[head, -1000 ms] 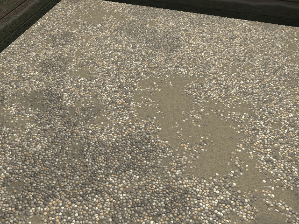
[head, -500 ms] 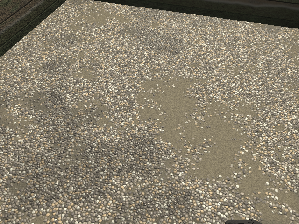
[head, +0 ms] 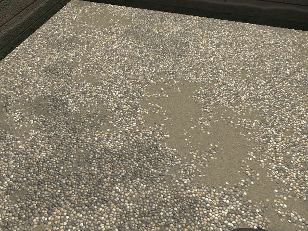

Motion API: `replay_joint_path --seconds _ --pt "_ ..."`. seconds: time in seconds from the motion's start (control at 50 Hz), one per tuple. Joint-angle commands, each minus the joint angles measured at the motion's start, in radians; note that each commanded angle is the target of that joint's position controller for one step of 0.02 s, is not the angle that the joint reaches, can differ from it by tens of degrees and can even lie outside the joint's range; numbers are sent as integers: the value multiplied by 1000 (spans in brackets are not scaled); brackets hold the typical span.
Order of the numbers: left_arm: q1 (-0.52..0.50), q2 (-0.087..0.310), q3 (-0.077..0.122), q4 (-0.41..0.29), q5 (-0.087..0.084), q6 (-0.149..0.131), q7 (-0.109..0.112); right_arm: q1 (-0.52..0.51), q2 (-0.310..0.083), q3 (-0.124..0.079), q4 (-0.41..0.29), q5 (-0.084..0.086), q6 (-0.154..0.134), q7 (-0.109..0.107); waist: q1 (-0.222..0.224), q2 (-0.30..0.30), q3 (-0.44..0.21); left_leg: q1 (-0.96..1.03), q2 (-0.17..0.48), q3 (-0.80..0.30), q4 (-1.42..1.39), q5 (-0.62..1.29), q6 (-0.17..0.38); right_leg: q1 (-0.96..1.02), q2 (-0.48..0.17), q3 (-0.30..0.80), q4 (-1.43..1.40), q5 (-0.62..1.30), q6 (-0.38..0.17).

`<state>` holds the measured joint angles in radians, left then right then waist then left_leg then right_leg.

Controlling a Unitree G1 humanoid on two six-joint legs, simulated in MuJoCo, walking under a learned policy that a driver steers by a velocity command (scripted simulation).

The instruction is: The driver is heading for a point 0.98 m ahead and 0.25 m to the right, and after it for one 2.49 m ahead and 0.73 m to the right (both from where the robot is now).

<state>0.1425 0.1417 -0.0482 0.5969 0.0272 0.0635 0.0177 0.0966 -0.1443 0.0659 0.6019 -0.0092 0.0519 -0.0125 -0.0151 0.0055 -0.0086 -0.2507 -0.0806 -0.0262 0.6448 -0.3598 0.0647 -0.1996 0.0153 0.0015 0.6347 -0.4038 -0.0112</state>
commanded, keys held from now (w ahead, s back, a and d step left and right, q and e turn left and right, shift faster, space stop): w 1.00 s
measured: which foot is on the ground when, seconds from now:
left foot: down 0.00-1.00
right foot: down 0.00-1.00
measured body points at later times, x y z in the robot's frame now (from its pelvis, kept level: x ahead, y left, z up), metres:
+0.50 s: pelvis +0.00 +0.00 +0.00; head -0.01 +0.00 +0.45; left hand +0.19 +0.19 -0.08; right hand +0.20 -0.19 -0.07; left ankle -0.01 +0.08 -0.72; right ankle -0.04 -0.11 -0.72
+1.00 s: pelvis +0.00 +0.00 +0.00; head -0.01 +0.00 +0.45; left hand +0.19 +0.19 -0.08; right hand +0.20 -0.19 -0.07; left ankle -0.01 +0.08 -0.72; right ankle -0.04 -0.11 -0.72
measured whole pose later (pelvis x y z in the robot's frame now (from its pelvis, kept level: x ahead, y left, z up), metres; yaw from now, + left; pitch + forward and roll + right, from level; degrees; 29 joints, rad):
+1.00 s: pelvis +0.00 +0.00 +0.00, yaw +0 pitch -2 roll +0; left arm 0.14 0.14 -0.05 0.59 0.03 0.07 0.02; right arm 0.10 -0.14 0.07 0.60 -0.01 0.05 -0.01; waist -0.02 0.01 -0.01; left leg -0.26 -0.07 -0.01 0.65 -0.36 0.06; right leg -0.21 0.02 0.01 0.64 -0.41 -0.01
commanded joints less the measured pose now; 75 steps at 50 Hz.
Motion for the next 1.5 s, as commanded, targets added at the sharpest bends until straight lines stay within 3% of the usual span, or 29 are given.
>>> replay_joint_path --seconds 0.02,0.06,0.12,0.16,0.22,0.26,0.32,0.34,0.38,0.44,0.48,0.54,0.58,0.64,0.68,0.74,0.78,0.84,0.88,0.94,0.98,1.04,1.08,1.14,1.18,1.24,1.28,1.32,1.5 --pt "-113 71 16 -112 -5 -10 1 -140 -58 -16 -118 -4 -18 9 -13 -8 -1 -59 99 -77 -93 377 13 5 -58 68 -63 348 -21" --pt "-49 65 21 -83 2 -17 2 -56 -59 -17 -82 -4 -22 0 4 -2 -129 -11 95 -100 -116 248 13 83 -42 50 -57 205 -21" --pt "-114 70 16 -111 -4 -11 1 -141 -56 -16 -118 -5 -20 9 -13 -10 -10 -50 100 -76 -89 384 13 7 -59 70 -63 352 -22" --pt "-54 62 20 -85 1 -16 2 -58 -58 -17 -83 -3 -21 0 4 -1 -126 -14 96 -99 -116 248 13 79 -40 49 -56 200 -20" --pt "-115 68 16 -112 -4 -11 1 -141 -55 -15 -119 -5 -20 9 -13 -8 -10 -51 101 -76 -90 381 13 6 -58 70 -63 348 -22" --pt "-55 62 20 -85 1 -16 2 -58 -57 -17 -84 -3 -22 0 4 0 -126 -15 97 -99 -116 245 13 79 -39 49 -56 196 -20" --pt "-72 55 14 -87 0 -20 0 -101 -59 -17 -99 3 -15 -5 7 10 -44 -48 101 -113 -135 207 16 37 -32 48 -67 161 -21" --pt "-117 70 15 -113 -5 -10 0 -139 -56 -15 -121 -4 -19 9 -13 -8 0 -60 100 -74 -92 371 12 1 -58 71 -63 347 -21" --pt "-52 63 20 -84 1 -17 2 -54 -57 -17 -84 -4 -23 0 3 -3 -130 -12 96 -96 -114 241 12 80 -41 53 -56 203 -22" --pt "-117 68 15 -112 -4 -11 0 -139 -54 -16 -120 -5 -21 9 -14 -10 -9 -50 101 -73 -87 379 13 4 -59 72 -63 352 -23" --pt "-55 61 19 -85 1 -16 1 -56 -56 -17 -84 -3 -22 0 3 -1 -127 -14 98 -95 -114 245 12 77 -39 51 -55 200 -21" --pt "-117 67 15 -112 -4 -11 0 -139 -53 -15 -120 -5 -21 9 -13 -7 -10 -51 102 -72 -87 379 13 3 -57 71 -62 349 -22" --pt "-55 61 19 -85 1 -16 1 -55 -56 -17 -85 -3 -22 0 4 0 -128 -14 99 -95 -114 244 12 77 -39 51 -55 197 -20" --pt "-118 67 15 -112 -4 -11 0 -139 -53 -15 -121 -5 -21 9 -13 -7 -10 -52 103 -72 -87 378 13 2 -57 72 -61 347 -22" --pt "-56 61 19 -86 1 -16 1 -55 -56 -17 -85 -3 -23 0 4 0 -127 -15 100 -94 -114 241 12 75 -38 51 -54 195 -20" --pt "-119 67 15 -113 -4 -11 0 -139 -53 -15 -121 -5 -21 9 -13 -7 -9 -52 103 -71 -87 376 13 1 -56 72 -61 345 -21" --pt "-57 60 19 -86 1 -16 1 -54 -55 -16 -85 -3 -23 0 3 0 -127 -15 100 -94 -114 239 12 74 -38 52 -54 194 -20" --pt "-120 66 14 -113 -4 -11 0 -138 -53 -15 -121 -5 -21 9 -13 -7 -9 -53 104 -70 -87 375 13 -1 -56 72 -61 344 -21" --pt "-58 60 19 -86 1 -16 1 -54 -55 -16 -86 -3 -23 0 3 0 -127 -15 101 -93 -114 238 12 73 -38 52 -54 193 -20" --pt "-120 66 14 -113 -4 -11 -1 -138 -52 -15 -122 -5 -22 9 -13 -7 -9 -53 104 -69 -87 374 12 -2 -56 73 -61 344 -21" --pt "-58 60 19 -86 1 -16 1 -53 -55 -16 -86 -3 -23 0 3 0 -128 -15 101 -92 -113 237 12 72 -37 53 -54 192 -20" --pt "-121 66 14 -113 -4 -11 -1 -137 -52 -15 -122 -5 -22 9 -13 -7 -9 -53 104 -68 -86 373 12 -2 -55 73 -60 343 -21" --pt "-58 60 18 -86 1 -16 1 -52 -54 -16 -86 -3 -23 0 3 0 -128 -15 102 -91 -113 237 12 72 -37 53 -53 192 -19" --pt "-121 66 14 -113 -4 -11 -1 -136 -52 -15 -122 -5 -22 9 -13 -6 -9 -53 105 -68 -86 373 12 -3 -55 74 -60 343 -21" --pt "-58 60 18 -86 1 -16 1 -51 -54 -16 -87 -3 -23 -1 3 0 -128 -15 102 -90 -112 237 12 71 -36 53 -53 192 -19" --pt "-121 66 14 -113 -4 -11 -1 -136 -52 -15 -123 -5 -22 9 -13 -6 -9 -53 105 -67 -85 373 12 -4 -55 74 -60 344 -21" --pt "-48 58 17 -82 1 -16 0 -40 -53 -15 -82 -3 -23 -1 3 0 -133 -11 106 -94 -120 224 13 72 -38 57 -60 177 -21" --pt "-104 56 8 -107 0 -9 -2 -115 -48 -12 -110 -7 -24 9 -12 0 -3 -42 112 -83 -111 351 15 -10 -59 84 -86 313 -22" --pt "-42 73 15 -46 1 -6 -8 -33 -65 -18 -18 -4 -34 20 -5 1 -58 94 162 -136 -300 423 8 97 -91 121 -273 342 -11"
